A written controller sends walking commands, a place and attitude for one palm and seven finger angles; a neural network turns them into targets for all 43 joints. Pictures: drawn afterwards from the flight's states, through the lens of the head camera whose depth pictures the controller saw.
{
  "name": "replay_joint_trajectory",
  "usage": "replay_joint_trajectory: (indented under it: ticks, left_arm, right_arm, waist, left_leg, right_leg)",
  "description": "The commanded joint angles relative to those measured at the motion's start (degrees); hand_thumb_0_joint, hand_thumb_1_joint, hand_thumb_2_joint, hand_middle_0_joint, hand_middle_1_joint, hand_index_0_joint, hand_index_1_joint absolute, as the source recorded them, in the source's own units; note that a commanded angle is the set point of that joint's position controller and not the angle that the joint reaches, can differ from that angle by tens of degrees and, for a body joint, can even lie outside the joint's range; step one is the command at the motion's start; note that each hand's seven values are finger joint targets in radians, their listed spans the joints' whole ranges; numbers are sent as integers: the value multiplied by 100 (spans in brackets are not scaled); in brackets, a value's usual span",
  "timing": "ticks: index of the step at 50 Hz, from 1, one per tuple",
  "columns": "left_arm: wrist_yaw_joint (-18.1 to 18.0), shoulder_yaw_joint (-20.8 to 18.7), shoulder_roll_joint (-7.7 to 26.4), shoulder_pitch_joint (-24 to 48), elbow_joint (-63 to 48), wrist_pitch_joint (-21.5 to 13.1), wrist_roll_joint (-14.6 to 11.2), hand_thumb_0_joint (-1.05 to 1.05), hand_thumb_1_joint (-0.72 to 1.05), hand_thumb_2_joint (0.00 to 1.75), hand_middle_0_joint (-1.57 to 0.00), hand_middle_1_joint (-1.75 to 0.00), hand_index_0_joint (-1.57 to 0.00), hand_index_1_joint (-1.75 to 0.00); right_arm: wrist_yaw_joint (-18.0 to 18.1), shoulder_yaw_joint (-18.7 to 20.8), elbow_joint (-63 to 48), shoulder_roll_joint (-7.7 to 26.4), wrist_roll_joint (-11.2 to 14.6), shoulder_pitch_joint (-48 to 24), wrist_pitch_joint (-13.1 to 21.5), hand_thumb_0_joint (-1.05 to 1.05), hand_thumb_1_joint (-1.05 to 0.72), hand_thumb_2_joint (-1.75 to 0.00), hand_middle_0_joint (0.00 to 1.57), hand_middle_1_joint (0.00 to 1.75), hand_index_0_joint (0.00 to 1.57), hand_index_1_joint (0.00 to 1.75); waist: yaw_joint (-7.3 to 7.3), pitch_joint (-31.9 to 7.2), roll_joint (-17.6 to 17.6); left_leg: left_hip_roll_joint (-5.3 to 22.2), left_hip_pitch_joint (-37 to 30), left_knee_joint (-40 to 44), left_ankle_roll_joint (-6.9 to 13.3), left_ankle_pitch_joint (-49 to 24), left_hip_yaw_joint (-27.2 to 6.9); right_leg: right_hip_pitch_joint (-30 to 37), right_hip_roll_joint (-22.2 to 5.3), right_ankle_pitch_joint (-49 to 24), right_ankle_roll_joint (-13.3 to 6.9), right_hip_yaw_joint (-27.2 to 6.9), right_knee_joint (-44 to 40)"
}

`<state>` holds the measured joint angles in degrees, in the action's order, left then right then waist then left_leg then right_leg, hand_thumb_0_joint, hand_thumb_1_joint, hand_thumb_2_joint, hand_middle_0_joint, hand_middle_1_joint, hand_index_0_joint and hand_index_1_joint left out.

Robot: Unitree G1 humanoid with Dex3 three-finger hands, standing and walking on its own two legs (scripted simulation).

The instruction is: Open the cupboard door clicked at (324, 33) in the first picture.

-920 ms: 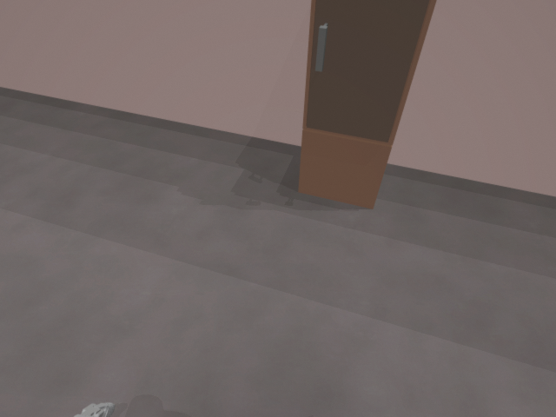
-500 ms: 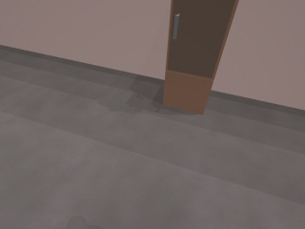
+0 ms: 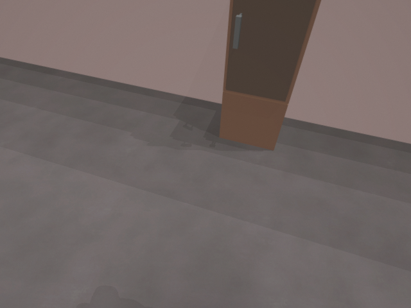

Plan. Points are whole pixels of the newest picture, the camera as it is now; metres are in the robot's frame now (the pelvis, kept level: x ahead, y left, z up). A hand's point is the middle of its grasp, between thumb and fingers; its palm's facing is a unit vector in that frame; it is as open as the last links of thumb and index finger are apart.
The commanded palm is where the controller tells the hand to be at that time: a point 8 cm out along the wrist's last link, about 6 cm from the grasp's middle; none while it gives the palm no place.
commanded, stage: look at it before walking up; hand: left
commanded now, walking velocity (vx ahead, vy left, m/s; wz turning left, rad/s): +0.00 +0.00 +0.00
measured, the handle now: (238, 30) +1.32 -0.09 +0.01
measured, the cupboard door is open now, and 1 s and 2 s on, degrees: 0 0 0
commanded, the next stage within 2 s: walk to a spot facing it in 0.52 s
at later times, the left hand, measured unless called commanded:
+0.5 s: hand out of the picture +0.09 +0.24 -0.15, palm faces -0.04 -0.94 -0.34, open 7.4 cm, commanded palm none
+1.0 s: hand out of the picture +0.07 +0.20 -0.19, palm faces -0.04 -0.99 -0.15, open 7.4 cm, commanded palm none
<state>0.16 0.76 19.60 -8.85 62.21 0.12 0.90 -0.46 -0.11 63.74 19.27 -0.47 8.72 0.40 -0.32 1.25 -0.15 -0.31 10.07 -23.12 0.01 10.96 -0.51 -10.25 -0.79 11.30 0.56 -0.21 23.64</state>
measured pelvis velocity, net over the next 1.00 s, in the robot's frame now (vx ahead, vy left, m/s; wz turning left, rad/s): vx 0.10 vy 0.02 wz -0.04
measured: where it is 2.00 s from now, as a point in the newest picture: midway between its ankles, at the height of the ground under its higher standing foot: (211, 265)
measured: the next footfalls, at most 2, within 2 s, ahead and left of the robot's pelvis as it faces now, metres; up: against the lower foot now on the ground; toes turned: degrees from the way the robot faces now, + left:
right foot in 1.30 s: +0.36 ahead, -0.13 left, +0.00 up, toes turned -12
left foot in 1.72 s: +0.52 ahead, +0.11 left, +0.00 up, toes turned +11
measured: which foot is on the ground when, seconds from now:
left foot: down 0.00-1.00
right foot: down 0.00-0.90, up 0.92-1.00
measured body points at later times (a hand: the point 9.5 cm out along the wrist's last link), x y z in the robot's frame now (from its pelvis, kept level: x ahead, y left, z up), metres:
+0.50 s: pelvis +0.02 +0.00 +0.00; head +0.02 -0.01 +0.45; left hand +0.09 +0.29 -0.13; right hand +0.10 -0.30 -0.13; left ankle +0.02 +0.12 -0.74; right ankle +0.02 -0.13 -0.74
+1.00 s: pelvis +0.10 +0.02 -0.01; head +0.09 +0.04 +0.44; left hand +0.07 +0.26 -0.18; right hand +0.06 -0.22 -0.15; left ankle +0.02 +0.12 -0.74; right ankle +0.03 -0.10 -0.70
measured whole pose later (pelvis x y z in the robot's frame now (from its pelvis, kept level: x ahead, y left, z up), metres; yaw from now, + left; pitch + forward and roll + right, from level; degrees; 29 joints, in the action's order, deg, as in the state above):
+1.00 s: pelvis +0.10 +0.02 -0.01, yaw -2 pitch +0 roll -1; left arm 0.9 -0.7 12.0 -20.4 64.4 1.4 1.6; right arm 0.5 0.1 63.8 10.2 -1.3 21.3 3.4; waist -1.1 -1.2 -2.2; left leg 0.9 5.5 -28.3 1.5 22.5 4.8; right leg -18.2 -0.9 26.3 -1.1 1.1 52.1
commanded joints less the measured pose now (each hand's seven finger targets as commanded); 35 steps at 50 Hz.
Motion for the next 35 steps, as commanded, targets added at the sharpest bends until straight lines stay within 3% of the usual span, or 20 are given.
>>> replay_joint_trajectory:
  ticks: [1, 31, 33, 35]
  left_arm:
    - [-77, -257, 1170, 252, -350, -152, -20, 0, 90, 90, -20, -30, -20, -30]
    - [-81, -270, 1205, 310, -333, -179, -26, 0, 90, 90, -20, -30, -20, -30]
    - [-101, -108, 484, -139, -139, -61, -27, 0, 90, 90, -20, -30, -20, -30]
    - [-52, -163, 557, -367, -114, 5, 13, 0, 90, 90, -20, -30, -20, -30]
  right_arm:
    - [85, 241, -353, 1207, -5, -349, 154, 0, -90, -90, 20, 30, 20, 30]
    - [108, 202, -367, 1219, 2, -549, 145, 0, -90, -90, 20, 30, 20, 30]
    - [69, 25, -196, 446, -44, -172, 33, 0, -90, -90, 20, 30, 20, 30]
    - [42, 40, -208, 397, -87, -20, -27, 0, -90, -90, 20, 30, 20, 30]
  waist:
    - [32, -194, -8]
    - [45, -333, -46]
    - [59, -399, -98]
    - [119, 32, -345]
  left_leg:
    - [667, 39, 520, 176, -178, -650]
    - [699, -317, 486, 137, -824, -520]
    - [619, -278, 362, 19, 27, -334]
    - [419, 277, 163, 23, 1315, -224]
  right_leg:
    - [9, -597, 28, -219, -604, -511]
    - [268, -645, -843, -231, -576, -541]
    - [243, -604, 298, -127, -578, -575]
    - [23, -635, 1790, -228, -885, -814]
